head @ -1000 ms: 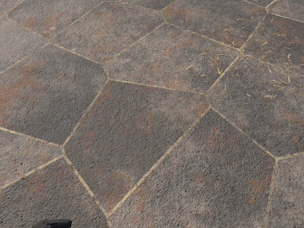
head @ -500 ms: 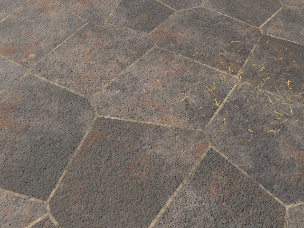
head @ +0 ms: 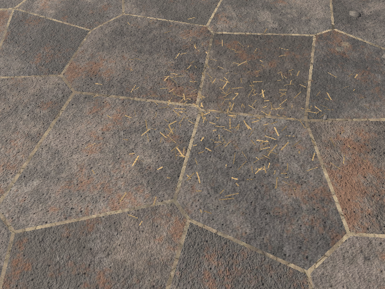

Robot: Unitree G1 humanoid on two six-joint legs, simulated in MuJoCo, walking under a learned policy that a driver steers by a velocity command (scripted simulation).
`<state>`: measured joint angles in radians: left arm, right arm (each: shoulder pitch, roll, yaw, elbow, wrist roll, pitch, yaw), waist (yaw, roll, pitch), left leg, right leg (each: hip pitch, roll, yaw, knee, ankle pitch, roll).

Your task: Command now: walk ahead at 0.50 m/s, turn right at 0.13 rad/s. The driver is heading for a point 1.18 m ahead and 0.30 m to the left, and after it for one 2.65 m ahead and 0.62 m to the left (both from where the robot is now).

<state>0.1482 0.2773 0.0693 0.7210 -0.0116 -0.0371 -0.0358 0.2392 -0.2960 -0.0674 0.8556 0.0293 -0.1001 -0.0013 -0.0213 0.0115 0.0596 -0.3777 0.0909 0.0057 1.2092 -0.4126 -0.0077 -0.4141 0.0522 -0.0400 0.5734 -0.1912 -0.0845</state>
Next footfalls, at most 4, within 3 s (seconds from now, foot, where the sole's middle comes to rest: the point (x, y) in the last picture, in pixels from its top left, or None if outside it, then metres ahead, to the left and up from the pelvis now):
0.44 left None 0.41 0.16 -0.76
0.90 right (189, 208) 0.73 0.05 -0.76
1.38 left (104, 191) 0.82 0.38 -0.76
1.88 right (155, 123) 1.16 0.19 -0.76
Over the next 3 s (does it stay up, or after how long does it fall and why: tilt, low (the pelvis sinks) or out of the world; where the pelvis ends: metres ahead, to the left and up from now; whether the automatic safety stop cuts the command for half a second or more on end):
stays up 1.15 0.26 0.02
